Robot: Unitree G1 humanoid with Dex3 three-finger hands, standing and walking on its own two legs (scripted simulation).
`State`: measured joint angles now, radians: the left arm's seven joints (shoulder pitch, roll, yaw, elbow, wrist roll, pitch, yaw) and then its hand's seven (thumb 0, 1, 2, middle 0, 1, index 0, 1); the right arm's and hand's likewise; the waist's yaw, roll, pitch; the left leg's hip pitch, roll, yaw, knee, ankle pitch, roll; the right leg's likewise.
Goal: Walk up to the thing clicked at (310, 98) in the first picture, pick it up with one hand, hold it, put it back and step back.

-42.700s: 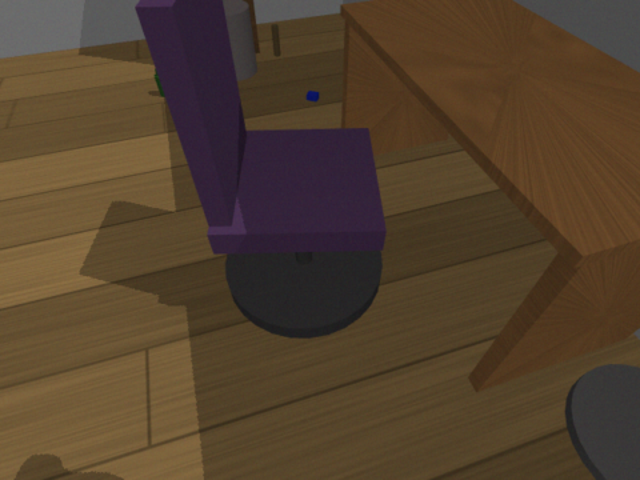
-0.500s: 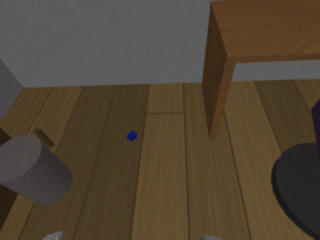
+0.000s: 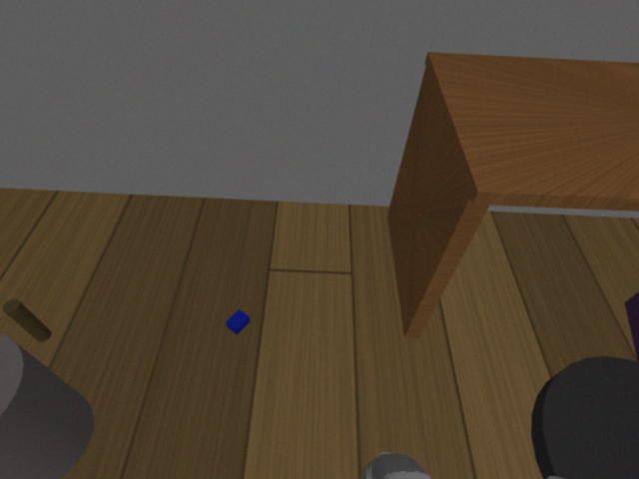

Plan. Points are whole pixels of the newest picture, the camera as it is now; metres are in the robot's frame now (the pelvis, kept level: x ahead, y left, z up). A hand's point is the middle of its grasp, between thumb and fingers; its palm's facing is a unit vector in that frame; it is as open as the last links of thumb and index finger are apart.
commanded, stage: walk up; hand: left
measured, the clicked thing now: (238, 321) +0.72 +0.24 -0.75
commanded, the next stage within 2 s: none
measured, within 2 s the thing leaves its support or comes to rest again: neither
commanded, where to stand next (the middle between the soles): +0.33 +0.00 m, yaw +1 degrees
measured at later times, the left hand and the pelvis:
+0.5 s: hand (131, 427) +0.22 +0.27 -0.13, palm faces -0.01 -0.92 -0.39, open 7.4 cm; pelvis +0.17 -0.01 +0.00, yaw +1 degrees
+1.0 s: hand (155, 355) +0.34 +0.28 -0.16, palm faces -0.05 -0.93 -0.37, open 7.4 cm; pelvis +0.26 +0.01 -0.02, yaw -1 degrees
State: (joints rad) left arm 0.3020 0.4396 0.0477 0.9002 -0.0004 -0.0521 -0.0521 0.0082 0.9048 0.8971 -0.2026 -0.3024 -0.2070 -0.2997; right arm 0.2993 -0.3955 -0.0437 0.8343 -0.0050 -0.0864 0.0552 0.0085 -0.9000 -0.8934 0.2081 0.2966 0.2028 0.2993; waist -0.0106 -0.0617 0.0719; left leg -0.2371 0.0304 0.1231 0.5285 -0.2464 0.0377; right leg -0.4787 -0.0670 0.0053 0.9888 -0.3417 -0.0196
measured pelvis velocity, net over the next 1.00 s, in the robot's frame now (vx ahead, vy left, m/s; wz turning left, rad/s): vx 0.26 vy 0.01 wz -0.01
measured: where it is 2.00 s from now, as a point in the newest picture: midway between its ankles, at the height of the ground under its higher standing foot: (309, 459)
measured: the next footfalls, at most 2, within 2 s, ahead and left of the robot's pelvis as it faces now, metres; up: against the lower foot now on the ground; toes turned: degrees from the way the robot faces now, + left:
right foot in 0.20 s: +0.22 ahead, -0.15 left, +0.00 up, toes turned -5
left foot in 0.56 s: +0.32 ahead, +0.13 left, +0.00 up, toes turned +3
